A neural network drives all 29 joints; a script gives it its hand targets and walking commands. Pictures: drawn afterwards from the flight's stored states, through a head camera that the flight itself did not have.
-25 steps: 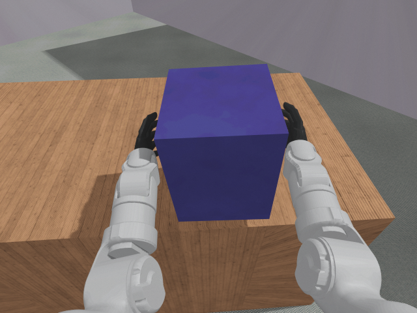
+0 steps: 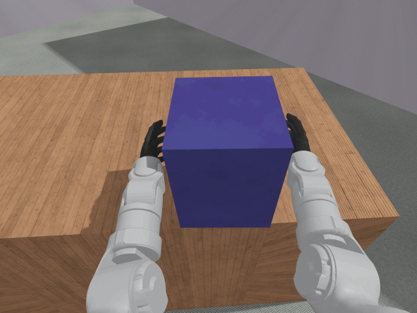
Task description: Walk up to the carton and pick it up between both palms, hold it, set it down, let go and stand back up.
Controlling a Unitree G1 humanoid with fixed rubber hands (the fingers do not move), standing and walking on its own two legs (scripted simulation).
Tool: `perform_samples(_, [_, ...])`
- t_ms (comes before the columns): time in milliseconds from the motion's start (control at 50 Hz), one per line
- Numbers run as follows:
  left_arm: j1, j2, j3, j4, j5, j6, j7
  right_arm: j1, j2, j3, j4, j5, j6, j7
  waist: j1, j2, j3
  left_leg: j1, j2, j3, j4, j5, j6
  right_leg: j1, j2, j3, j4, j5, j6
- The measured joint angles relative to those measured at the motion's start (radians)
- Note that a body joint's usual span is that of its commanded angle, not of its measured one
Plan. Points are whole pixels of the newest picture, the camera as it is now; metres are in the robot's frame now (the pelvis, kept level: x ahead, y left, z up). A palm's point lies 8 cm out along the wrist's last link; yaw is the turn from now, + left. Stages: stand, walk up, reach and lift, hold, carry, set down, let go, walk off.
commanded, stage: set down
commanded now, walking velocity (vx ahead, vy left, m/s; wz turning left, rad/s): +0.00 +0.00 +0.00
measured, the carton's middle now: (224, 155) +0.44 -0.03 +0.08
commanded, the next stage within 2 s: none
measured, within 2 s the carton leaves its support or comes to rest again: rests again in 0.14 s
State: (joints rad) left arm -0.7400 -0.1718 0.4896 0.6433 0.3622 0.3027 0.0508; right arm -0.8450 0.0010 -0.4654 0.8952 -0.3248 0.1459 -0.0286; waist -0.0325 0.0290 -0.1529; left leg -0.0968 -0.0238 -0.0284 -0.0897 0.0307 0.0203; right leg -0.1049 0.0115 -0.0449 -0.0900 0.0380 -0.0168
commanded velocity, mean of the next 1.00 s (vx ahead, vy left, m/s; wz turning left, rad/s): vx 0.00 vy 0.00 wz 0.00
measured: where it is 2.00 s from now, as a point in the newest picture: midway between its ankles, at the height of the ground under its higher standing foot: outside the picture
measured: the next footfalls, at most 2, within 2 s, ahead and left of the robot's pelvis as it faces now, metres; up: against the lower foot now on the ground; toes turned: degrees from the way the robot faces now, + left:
none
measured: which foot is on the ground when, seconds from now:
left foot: down 0.00-1.00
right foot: down 0.00-1.00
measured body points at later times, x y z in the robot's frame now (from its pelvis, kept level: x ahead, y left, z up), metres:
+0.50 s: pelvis +0.01 -0.01 +0.00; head +0.03 -0.02 +0.45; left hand +0.42 +0.11 +0.09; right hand +0.43 -0.18 +0.09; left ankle -0.03 +0.11 -0.75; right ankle -0.02 -0.11 -0.75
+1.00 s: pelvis +0.00 -0.01 +0.00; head +0.04 -0.03 +0.45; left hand +0.42 +0.11 +0.09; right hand +0.43 -0.18 +0.09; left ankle -0.03 +0.11 -0.75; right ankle -0.02 -0.11 -0.75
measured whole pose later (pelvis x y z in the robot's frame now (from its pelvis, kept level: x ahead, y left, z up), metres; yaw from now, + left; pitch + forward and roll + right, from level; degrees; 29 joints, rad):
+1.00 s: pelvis +0.00 -0.01 +0.00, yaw +0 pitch +13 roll +0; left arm -0.71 -0.18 0.54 0.72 0.40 0.07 0.01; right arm -0.77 0.07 -0.57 0.82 -0.44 0.02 0.01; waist -0.02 0.05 -0.17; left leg -0.16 -0.01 -0.03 -0.09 0.03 0.01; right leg -0.17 0.02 -0.05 -0.09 0.04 -0.02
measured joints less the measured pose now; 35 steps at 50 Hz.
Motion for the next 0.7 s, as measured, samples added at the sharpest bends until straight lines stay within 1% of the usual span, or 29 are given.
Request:
perform_samples(160, [0.04,-0.013,0.002,0.001,0.002,-0.054,0.0,0.032,0.018,-0.023,-0.014,-0.024,-0.037,0.012,-0.002,0.011,-0.011,-0.024,0.002,-0.009,0.0,-0.001,-0.003,-0.021,0.002,-0.009,0.0,-0.004,-0.003])
perform_samples(240, [0.049,-0.018,0.002,0.01,-0.009,-0.07,0.004,0.049,0.016,-0.015,-0.017,-0.018,-0.042,0.012,-0.001,0.015,-0.02,-0.028,0.003,-0.012,0.0,-0.004,-0.003,-0.024,0.003,-0.012,0.0,-0.008,-0.003])
perform_samples(400, [0.035,-0.014,0.015,0.051,0.003,-0.098,0.002,0.06,0.013,-0.015,-0.008,-0.02,-0.056,0.005,0.004,0.021,-0.016,-0.017,0.005,-0.011,0.0,-0.008,-0.003,-0.014,0.005,-0.01,0.0,-0.012,-0.003])
perform_samples(520, [0.03,-0.012,0.03,0.066,0.01,-0.127,-0.006,0.058,0.027,-0.038,-0.016,-0.044,-0.069,0.007,0.004,0.023,-0.013,-0.019,0.006,-0.01,0.0,-0.006,-0.004,-0.016,0.006,-0.01,0.0,-0.009,-0.005])
perform_samples(700, [0.026,-0.013,0.046,0.079,0.031,-0.17,-0.017,0.059,0.05,-0.089,-0.037,-0.094,-0.092,0.023,0.006,0.025,-0.018,-0.038,0.007,-0.011,-0.001,0.001,-0.006,-0.035,0.007,-0.01,0.0,-0.003,-0.005])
